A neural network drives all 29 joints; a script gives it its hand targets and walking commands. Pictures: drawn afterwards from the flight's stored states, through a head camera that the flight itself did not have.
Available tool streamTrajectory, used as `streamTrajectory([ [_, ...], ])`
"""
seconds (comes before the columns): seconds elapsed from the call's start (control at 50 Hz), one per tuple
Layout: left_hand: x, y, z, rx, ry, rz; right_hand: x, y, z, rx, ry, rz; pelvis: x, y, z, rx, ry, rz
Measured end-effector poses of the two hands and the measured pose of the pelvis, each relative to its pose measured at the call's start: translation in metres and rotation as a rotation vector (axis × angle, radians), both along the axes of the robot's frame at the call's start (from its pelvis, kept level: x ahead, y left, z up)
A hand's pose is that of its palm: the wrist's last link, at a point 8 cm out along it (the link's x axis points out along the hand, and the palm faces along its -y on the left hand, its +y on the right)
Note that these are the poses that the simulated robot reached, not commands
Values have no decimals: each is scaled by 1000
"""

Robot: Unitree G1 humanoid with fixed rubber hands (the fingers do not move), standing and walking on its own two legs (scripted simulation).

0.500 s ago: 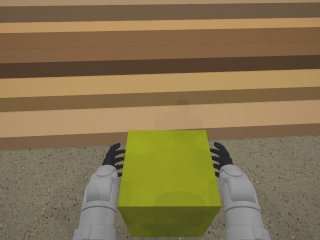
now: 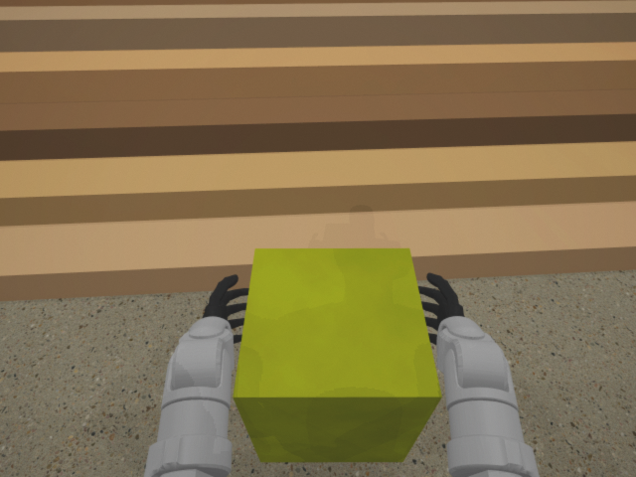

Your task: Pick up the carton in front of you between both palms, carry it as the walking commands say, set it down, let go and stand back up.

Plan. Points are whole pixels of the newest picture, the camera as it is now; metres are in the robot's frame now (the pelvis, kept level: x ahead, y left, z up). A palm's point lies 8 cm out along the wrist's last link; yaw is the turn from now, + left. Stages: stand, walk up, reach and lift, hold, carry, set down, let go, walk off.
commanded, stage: hold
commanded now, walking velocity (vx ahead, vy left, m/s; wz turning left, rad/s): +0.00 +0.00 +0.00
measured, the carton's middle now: (332, 359) +0.29 +0.00 -0.02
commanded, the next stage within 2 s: carry in 0.48 s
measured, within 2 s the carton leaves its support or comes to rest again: neither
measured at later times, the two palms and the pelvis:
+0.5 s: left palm (218, 326) +0.30 +0.15 +0.05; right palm (448, 325) +0.30 -0.15 +0.05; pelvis +0.01 +0.00 +0.00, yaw +0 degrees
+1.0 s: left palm (244, 243) +0.42 +0.13 +0.08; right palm (449, 251) +0.41 -0.17 +0.08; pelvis +0.17 -0.01 -0.01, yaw -3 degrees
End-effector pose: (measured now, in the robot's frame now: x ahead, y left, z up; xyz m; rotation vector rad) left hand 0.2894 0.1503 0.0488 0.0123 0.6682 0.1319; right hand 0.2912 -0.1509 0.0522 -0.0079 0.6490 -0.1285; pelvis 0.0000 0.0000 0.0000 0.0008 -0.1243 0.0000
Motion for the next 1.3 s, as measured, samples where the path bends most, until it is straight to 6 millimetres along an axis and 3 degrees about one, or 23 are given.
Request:
streamTrajectory([
  [0.5, 6, 0, 0, 14, 0, -10, 6, 0, 0, -15, 0, 9, 9, 0, 0, 1, 30, -5],
  [0.66, 28, -9, 14, 0, -78, -7, 24, -9, 12, 0, -77, -13, 31, -5, -9, 6, 136, -31],
  [0.78, 62, -26, 34, -17, -126, -8, 52, -25, 30, 27, -124, -44, 70, -18, -12, -2, 190, 3],
  [0.88, 88, -15, 38, -38, -115, 35, 88, -14, 40, 37, -114, -34, 111, -14, -11, 29, 214, -1],
  [0.96, 113, -14, 35, -53, -73, 38, 108, -13, 33, 45, -72, -55, 150, -11, -11, 24, 228, -48],
  [1.08, 164, -41, 35, -71, -9, -15, 137, -40, 28, 91, -12, -155, 213, -23, -3, -12, 233, -51],
  [1.2, 234, -63, 22, -45, -61, 47, 213, -67, 17, 108, -65, -154, 288, -53, -26, -26, 190, -16],
  [1.3, 272, -62, 20, -72, 0, 129, 280, -65, 20, 108, -1, -72, 338, -69, -13, -12, 199, 21],
])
